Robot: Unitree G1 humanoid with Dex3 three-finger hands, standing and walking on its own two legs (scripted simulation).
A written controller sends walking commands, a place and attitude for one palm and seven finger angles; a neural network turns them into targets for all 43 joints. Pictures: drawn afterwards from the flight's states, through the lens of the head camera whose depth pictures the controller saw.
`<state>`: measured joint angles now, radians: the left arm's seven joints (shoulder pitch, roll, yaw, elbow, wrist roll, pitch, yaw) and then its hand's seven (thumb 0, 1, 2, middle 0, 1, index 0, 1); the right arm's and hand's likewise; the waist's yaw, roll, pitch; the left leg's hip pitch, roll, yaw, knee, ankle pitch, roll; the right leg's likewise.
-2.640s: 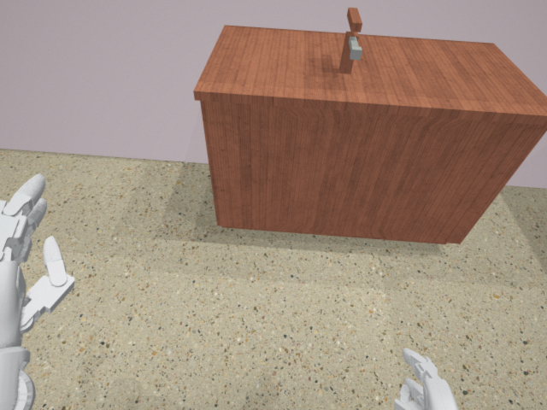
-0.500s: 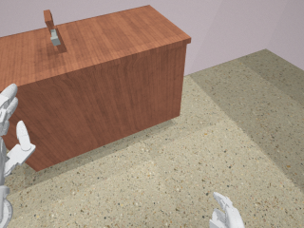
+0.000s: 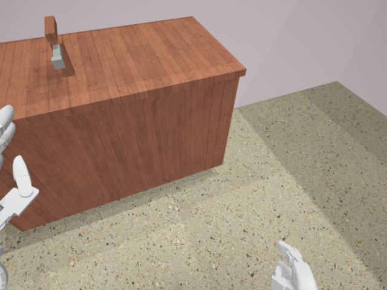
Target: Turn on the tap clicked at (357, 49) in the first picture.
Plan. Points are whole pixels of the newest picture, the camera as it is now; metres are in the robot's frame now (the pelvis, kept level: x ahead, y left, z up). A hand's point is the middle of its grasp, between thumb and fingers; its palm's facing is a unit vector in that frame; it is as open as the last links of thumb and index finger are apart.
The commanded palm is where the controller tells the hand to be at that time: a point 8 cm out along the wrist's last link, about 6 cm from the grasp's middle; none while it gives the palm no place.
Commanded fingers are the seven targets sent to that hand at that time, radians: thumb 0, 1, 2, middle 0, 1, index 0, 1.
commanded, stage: take the last steps up to it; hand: left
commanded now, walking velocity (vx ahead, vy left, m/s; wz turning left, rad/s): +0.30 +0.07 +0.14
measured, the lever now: (58, 62) +0.70 +0.44 +0.10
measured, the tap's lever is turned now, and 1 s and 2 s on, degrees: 0 0 0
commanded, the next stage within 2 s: come to a stop and stand still in 1.28 s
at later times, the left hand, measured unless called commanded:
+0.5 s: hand (51, 144) +0.31 +0.26 +0.18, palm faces +0.48 -0.79 -0.38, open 7.4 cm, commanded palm +0.24 +0.29 +0.18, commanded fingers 0.00 0.90 0.90 -0.20 -0.30 -0.20 -0.30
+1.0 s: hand (81, 108) +0.40 +0.24 +0.18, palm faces +0.46 -0.78 -0.41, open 7.4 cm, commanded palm +0.34 +0.28 +0.18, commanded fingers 0.00 0.90 0.90 -0.20 -0.30 -0.20 -0.30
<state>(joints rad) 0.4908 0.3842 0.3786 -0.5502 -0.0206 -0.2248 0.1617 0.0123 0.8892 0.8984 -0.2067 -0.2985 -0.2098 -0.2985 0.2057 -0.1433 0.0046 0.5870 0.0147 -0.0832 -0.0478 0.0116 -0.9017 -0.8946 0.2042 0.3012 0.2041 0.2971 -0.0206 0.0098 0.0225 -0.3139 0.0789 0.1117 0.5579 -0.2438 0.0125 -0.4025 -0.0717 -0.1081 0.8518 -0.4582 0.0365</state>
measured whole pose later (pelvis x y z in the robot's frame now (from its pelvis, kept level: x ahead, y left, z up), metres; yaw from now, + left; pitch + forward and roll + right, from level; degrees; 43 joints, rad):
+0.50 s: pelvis +0.10 +0.00 -0.01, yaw +4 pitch -1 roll +1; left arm 0.41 0.40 0.38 -0.51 -0.01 -0.25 0.18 0.01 0.89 0.90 -0.21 -0.30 -0.21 -0.30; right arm 0.18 -0.20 -0.05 0.59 0.01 -0.08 -0.07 0.01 -0.90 -0.89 0.20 0.30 0.20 0.30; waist -0.01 -0.06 0.06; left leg -0.34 0.06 0.17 0.61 -0.25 0.04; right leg -0.34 -0.08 -0.07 1.01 -0.54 0.02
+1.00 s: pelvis +0.20 -0.01 +0.01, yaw +5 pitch +0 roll +1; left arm 0.47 0.34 0.34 -0.51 0.00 -0.24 0.16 0.01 0.89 0.90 -0.21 -0.30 -0.21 -0.30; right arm 0.21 -0.24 -0.03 0.63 0.00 -0.07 -0.06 0.01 -0.90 -0.89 0.21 0.30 0.21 0.30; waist 0.00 -0.02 0.06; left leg -0.44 0.08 0.11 0.74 -0.31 -0.01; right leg -0.21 -0.08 -0.15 0.51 -0.30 -0.02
